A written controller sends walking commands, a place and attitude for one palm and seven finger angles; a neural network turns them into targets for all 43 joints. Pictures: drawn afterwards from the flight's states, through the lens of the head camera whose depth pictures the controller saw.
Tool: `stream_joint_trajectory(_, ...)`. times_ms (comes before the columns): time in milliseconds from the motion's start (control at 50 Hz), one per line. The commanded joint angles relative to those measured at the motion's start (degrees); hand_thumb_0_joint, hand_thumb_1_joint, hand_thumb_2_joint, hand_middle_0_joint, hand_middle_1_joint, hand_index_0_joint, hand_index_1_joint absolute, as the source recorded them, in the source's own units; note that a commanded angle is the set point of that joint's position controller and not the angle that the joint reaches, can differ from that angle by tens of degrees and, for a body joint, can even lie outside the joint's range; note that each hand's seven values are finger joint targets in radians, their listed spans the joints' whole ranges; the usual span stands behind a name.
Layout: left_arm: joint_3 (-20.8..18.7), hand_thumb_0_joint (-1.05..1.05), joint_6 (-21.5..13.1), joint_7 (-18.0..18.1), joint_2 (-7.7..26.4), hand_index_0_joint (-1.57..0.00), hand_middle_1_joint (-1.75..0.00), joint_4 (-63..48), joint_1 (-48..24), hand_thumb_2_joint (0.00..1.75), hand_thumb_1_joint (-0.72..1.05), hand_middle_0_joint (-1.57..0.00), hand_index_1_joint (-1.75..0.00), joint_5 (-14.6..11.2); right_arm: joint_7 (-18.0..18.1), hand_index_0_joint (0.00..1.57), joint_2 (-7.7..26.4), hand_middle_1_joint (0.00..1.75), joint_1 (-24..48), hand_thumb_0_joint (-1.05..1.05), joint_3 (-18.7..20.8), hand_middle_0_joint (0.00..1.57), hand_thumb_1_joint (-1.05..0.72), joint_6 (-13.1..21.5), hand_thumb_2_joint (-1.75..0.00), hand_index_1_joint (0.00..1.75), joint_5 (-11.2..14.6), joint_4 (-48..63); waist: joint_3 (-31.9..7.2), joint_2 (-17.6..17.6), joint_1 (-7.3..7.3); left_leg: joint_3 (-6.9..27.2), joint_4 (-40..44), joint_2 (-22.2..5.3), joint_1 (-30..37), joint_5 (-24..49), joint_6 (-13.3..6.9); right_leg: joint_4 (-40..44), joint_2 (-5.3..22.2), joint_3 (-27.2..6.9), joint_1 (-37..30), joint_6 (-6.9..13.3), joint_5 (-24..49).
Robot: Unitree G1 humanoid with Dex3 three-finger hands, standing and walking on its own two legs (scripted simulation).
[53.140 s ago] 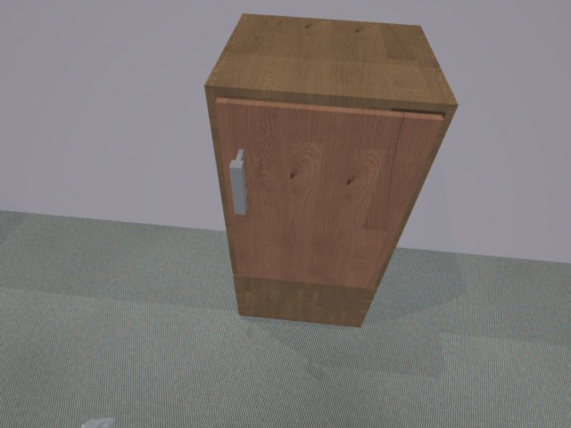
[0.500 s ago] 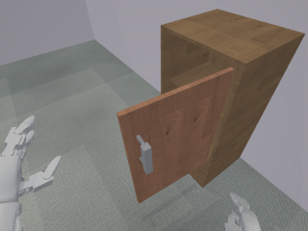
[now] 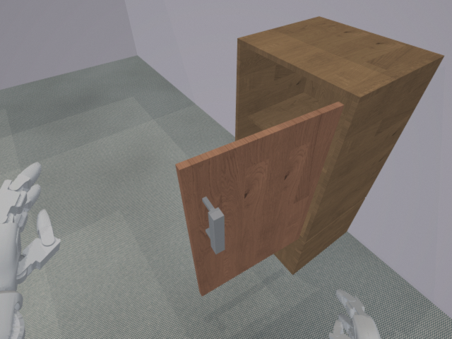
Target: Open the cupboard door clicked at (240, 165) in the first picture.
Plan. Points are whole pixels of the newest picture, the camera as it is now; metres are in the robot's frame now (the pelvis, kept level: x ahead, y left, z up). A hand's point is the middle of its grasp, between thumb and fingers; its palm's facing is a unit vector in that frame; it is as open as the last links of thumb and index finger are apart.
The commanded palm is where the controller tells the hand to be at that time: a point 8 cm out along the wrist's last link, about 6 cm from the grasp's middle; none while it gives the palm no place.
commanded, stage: step back with the hand held close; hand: left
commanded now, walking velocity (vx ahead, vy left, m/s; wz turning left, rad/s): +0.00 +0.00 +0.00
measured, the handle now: (212, 225) +0.36 +0.09 -0.03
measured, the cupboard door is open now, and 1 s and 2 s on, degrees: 85 85 85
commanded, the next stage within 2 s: stop stepping back and stand still in 1.42 s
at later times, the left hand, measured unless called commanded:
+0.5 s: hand (39, 259) +0.16 +0.27 +0.15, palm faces +0.33 -0.77 -0.55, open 7.4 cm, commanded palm +0.10 +0.31 +0.17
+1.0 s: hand out of the picture +0.05 +0.28 +0.16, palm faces +0.50 -0.68 -0.53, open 7.4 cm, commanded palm -0.01 +0.31 +0.17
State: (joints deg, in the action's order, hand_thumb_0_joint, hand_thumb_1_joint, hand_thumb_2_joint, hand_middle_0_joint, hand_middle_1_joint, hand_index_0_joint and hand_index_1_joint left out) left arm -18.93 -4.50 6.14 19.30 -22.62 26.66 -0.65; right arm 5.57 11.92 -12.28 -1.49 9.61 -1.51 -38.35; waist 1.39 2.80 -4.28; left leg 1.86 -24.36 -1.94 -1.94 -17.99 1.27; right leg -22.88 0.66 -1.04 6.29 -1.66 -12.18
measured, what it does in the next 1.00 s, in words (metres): shifts its weight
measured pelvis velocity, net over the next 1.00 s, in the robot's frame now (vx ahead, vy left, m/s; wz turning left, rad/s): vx -0.13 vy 0.00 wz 0.07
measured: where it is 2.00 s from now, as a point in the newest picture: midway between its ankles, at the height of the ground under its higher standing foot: outside the picture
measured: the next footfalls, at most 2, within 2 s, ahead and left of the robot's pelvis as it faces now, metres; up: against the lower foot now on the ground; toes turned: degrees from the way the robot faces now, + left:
right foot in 1.24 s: -0.10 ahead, -0.12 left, +0.00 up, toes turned +16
left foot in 1.46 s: -0.16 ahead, +0.11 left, +0.00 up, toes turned +9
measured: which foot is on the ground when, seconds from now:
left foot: down 0.00-1.00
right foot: down 0.00-1.00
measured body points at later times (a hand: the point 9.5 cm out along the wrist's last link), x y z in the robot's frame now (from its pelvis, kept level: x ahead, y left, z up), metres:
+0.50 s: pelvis -0.05 +0.01 +0.00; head -0.02 +0.01 +0.45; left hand +0.14 +0.31 +0.18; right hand +0.13 -0.23 -0.08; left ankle -0.05 +0.13 -0.74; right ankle +0.01 -0.14 -0.74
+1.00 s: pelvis -0.13 +0.00 -0.02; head -0.11 +0.02 +0.43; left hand +0.02 +0.31 +0.19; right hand +0.05 -0.23 -0.10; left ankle -0.05 +0.14 -0.74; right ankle +0.01 -0.14 -0.74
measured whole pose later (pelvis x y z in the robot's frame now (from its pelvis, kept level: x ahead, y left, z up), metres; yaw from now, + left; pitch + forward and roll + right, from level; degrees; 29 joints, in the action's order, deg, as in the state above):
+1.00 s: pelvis -0.13 +0.00 -0.02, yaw +4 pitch -2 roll +0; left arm -27.3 -15.9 8.4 24.8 -29.0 29.5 2.0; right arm 4.9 12.3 -13.1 0.2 7.0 -0.4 -33.8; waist 4.2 -1.4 -0.7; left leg 1.1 -39.5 -0.9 -23.9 -19.9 -1.2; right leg -31.3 0.2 -4.5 23.7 -2.6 -5.8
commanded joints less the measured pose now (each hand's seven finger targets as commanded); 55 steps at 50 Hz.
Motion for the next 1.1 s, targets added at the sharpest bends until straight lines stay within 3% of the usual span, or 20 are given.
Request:
stream_joint_trajectory(0, -7.05, 0.00, -4.16, 1.13, 10.19, -0.20, -0.30, -10.88, -5.46, 0.90, 0.90, -0.20, -0.30, -0.32, 0.65, 0.20, 6.32, 0.30, 8.01, 0.00, 2.27, 0.20, -0.90, 3.48, -0.90, 0.30, 0.15, 8.92, -2.42, 1.10, 0.19, -3.80, 4.55, 1.17, -4.83, 17.39, -1.39, 2.76, -1.36, 3.65, -3.84, 2.00, 10.31)
stream_joint_trajectory(60, -6.43, 0.00, -4.15, 0.79, 9.50, -0.20, -0.30, -9.93, -5.90, 0.90, 0.90, -0.20, -0.30, -0.45, 0.57, 0.20, 6.45, 0.30, 8.12, 0.00, 2.37, 0.20, -0.90, 3.22, -0.90, 0.30, 0.25, 8.87, -1.53, 1.33, 0.33, -3.88, 4.97, 1.11, -4.74, 15.52, -1.46, 3.52, -1.40, 3.41, -3.26, 1.98, 8.58)
stream_joint_trajectory(80, -7.25, 0.00, -4.78, 1.08, 11.83, -0.20, -0.30, -14.42, -12.69, 0.90, 0.90, -0.20, -0.30, -0.34, 0.59, 0.20, 6.61, 0.30, 8.89, 0.00, 2.18, 0.20, -0.90, 3.38, -0.90, 0.30, 0.29, 9.03, -2.53, 2.44, 0.51, -3.64, 5.23, 1.40, -4.40, 14.55, -1.55, 3.83, -1.40, 3.15, -3.47, 2.02, 7.91)
stream_joint_trajectory(100, -12.94, 0.00, -7.27, 1.41, 16.63, -0.20, -0.30, -13.09, -14.72, 0.90, 0.90, -0.20, -0.30, -0.47, 0.60, 0.20, 8.06, 0.30, 8.34, 0.00, 1.87, 0.20, -0.90, 2.05, -0.90, 0.30, 0.97, 10.80, 3.13, 0.19, 3.59, -3.32, 3.11, 0.97, -9.91, 10.13, -2.48, 6.40, 0.22, -1.37, 3.48, 1.87, 10.00)
stream_joint_trajectory(120, -10.29, 0.00, -7.59, 0.73, 12.71, -0.20, -0.30, -7.96, -7.74, 0.90, 0.90, -0.20, -0.30, -0.44, 0.51, 0.20, 7.69, 0.30, 8.16, 0.00, 2.19, 0.20, -0.90, 0.93, -0.90, 0.30, 0.65, 10.05, 1.55, -2.84, 3.53, -2.34, 2.26, 1.36, -9.42, 9.87, -2.73, 6.62, 0.94, -1.33, 3.69, 1.95, 10.47)
stream_joint_trajectory(180, -9.33, 0.00, -8.43, 0.38, 12.01, -0.20, -0.30, -9.82, -3.12, 0.90, 0.90, -0.20, -0.30, -0.32, 0.23, 0.20, 8.01, 0.30, 8.69, 0.00, 2.61, 0.20, -0.90, -0.70, -0.90, 0.30, 0.40, 11.05, -3.01, -1.12, 3.42, -2.78, 2.30, 1.36, -8.05, 15.00, -2.46, 5.09, 1.33, -0.60, 2.03, 1.95, 15.64)
stream_joint_trajectory(260, -10.94, 0.00, -8.94, 0.85, 12.98, -0.20, -0.30, -13.31, 3.11, 0.90, 0.90, -0.20, -0.30, -0.64, 0.24, 0.20, 7.81, 0.30, 8.35, 0.00, 3.39, 0.20, -0.90, -2.35, -0.90, 0.30, 0.48, 12.58, -12.08, 1.45, 3.17, -3.12, 1.27, 0.50, -6.15, 26.53, -1.96, 0.71, 1.28, 0.99, -2.93, 1.53, 25.79)
stream_joint_trajectory(360, -13.60, 0.00, -9.08, 1.74, 15.37, -0.20, -0.30, -16.20, 5.71, 0.90, 0.90, -0.20, -0.30, -1.00, 0.55, 0.20, 7.40, 0.30, 8.73, 0.00, 4.05, 0.20, -0.90, -4.07, -0.90, 0.30, 0.86, 14.19, -14.24, 0.17, 3.08, -2.91, 0.76, 0.41, -8.29, 28.65, -1.65, -1.52, 0.92, 1.33, -3.92, 1.01, 29.87)
stream_joint_trajectory(500, -12.60, 0.00, -9.37, 2.44, 14.47, -0.20, -0.30, -13.70, 3.95, 0.90, 0.90, -0.20, -0.30, -0.72, 0.89, 0.20, 8.27, 0.30, 8.38, 0.00, 4.33, 0.20, -0.90, -4.30, -0.90, 0.30, 1.30, 14.13, -7.77, 0.61, 3.40, -2.36, 3.09, 0.02, -16.58, 14.94, -2.64, -0.67, -0.04, 0.51, -1.31, 0.32, 18.37)
stream_joint_trajectory(640, -12.85, 0.00, -10.91, 3.13, 15.31, -0.20, -0.30, -14.38, 0.30, 0.90, 0.90, -0.20, -0.30, 1.09, 0.85, 0.20, 9.47, 0.30, 7.83, 0.00, 4.39, 0.20, -0.90, -3.06, -0.90, 0.30, 1.49, 14.30, -2.85, 1.08, 3.49, -0.47, 5.87, -0.35, -31.04, -12.85, -5.29, -0.73, -0.28, -2.31, -3.49, 0.27, 1.67)
stream_joint_trajectory(720, -12.56, 0.00, -11.95, 3.46, 14.79, -0.20, -0.30, -16.35, -1.45, 0.90, 0.90, -0.20, -0.30, 1.76, 0.67, 0.20, 9.53, 0.30, 6.54, 0.00, 4.29, 0.20, -0.90, -1.94, -0.90, 0.30, 1.45, 14.91, -2.72, 0.51, 3.86, 0.79, 4.65, -0.56, -34.48, -19.20, -5.80, -1.56, -0.35, -3.60, -2.20, 0.47, -6.09)
stream_joint_trajectory(760, -12.81, 0.00, -12.66, 3.74, 14.94, -0.20, -0.30, -17.78, -2.35, 0.90, 0.90, -0.20, -0.30, 2.10, 0.91, 0.20, 9.52, 0.30, 6.46, 0.00, 4.27, 0.20, -0.90, -1.17, -0.90, 0.30, 1.31, 14.92, -2.55, 3.34, 3.93, 2.45, 6.11, -1.57, -36.79, -21.90, -6.27, -3.80, -1.19, -3.08, -2.98, 0.38, -7.11)
stream_joint_trajectory(840, -15.39, 0.00, -13.57, 4.03, 16.94, -0.20, -0.30, -18.74, 0.30, 0.90, 0.90, -0.20, -0.30, 1.79, 0.71, 0.20, 9.02, 0.30, 6.08, 0.00, 4.44, 0.20, -0.90, 0.45, -0.90, 0.30, 1.31, 14.38, -6.11, 5.51, 3.56, 2.99, 5.85, -1.66, -34.93, -16.66, -5.99, -9.05, -2.41, -2.25, -4.43, 0.54, 4.90)
stream_joint_trajectory(880, -15.76, 0.00, -14.14, 3.85, 16.34, -0.20, -0.30, -18.02, 2.02, 0.90, 0.90, -0.20, -0.30, 1.66, 0.54, 0.20, 8.82, 0.30, 6.02, 0.00, 4.67, 0.20, -0.90, 0.94, -0.90, 0.30, 1.21, 14.37, -5.84, 4.15, 3.55, 1.53, 3.31, -1.01, -36.61, -18.21, -6.04, -8.34, -1.56, -5.18, -4.44, 0.90, 4.81)
stream_joint_trajectory(920, -16.34, 0.00, -14.90, 3.62, 15.97, -0.20, -0.30, -16.50, 1.47, 0.90, 0.90, -0.20, -0.30, 2.23, 0.23, 0.20, 9.23, 0.30, 5.09, 0.00, 5.28, 0.20, -0.90, 1.26, -0.90, 0.30, 1.22, 14.17, -3.39, 0.94, 3.72, 0.43, -0.46, -0.47, -40.58, -25.54, -6.30, -5.63, -0.54, -9.54, -2.34, 1.54, -5.06)
stream_joint_trajectory(980, -14.19, 0.00, -14.32, 3.50, 15.24, -0.20, -0.30, -15.39, -1.69, 0.90, 0.90, -0.20, -0.30, 1.28, -0.05, 0.20, 8.36, 0.30, 4.39, 0.00, 5.01, 0.20, -0.90, 0.99, -0.90, 0.30, 0.99, 12.40, -0.87, -6.44, 4.62, -2.09, -8.06, 2.54, -28.48, -18.04, -3.51, 2.66, 2.72, -12.44, 14.27, 3.43, -10.97)
stream_joint_trajectory(1020, -12.90, 0.00, -14.02, 3.56, 15.32, -0.20, -0.30, -14.72, -3.64, 0.90, 0.90, -0.20, -0.30, 0.36, -0.29, 0.20, 8.28, 0.30, 3.53, 0.00, 4.91, 0.20, -0.90, 0.59, -0.90, 0.30, 0.91, 11.02, -1.56, -8.41, 5.54, -1.58, -10.04, 2.83, -19.06, -13.44, -2.52, 5.55, 3.67, -10.54, 23.49, 3.31, -15.04)
stream_joint_trajectory(1040, -12.74, 0.00, -14.44, 3.59, 15.80, -0.20, -0.30, -15.93, -5.33, 0.90, 0.90, -0.20, -0.30, 0.40, -0.03, 0.20, 8.90, 0.30, 3.86, 0.00, 4.98, 0.20, -0.90, 0.66, -0.90, 0.30, 0.85, 10.86, -1.29, -4.63, 5.85, 0.75, -6.40, 1.31, -19.38, -15.19, -3.30, 3.25, 2.30, -8.92, 23.83, 2.55, -15.27)
stream_joint_trajectory(1060, -12.62, 0.00, -14.47, 3.66, 15.14, -0.20, -0.30, -15.85, -4.50, 0.90, 0.90, -0.20, -0.30, 0.28, 0.28, 0.20, 8.80, 0.30, 4.09, 0.00, 4.76, 0.20, -0.90, 0.71, -0.90, 0.30, 0.87, 11.22, -1.85, -0.63, 5.78, 3.99, -0.19, -1.41, -24.66, -19.24, -4.64, -3.26, 0.05, -6.10, 19.15, 1.20, -14.89)
stream_joint_trajectory(1080, -13.28, 0.00, -14.58, 3.70, 14.54, -0.20, -0.30, -16.09, -3.65, 0.90, 0.90, -0.20, -0.30, 0.50, 0.57, 0.20, 9.43, 0.30, 5.13, 0.00, 4.93, 0.20, -0.90, 0.96, -0.90, 0.30, 0.99, 11.93, -3.18, 5.37, 5.08, 9.08, 7.13, -6.22, -34.27, -25.60, -6.90, -13.84, -3.08, -3.40, 9.74, -0.18, -10.75)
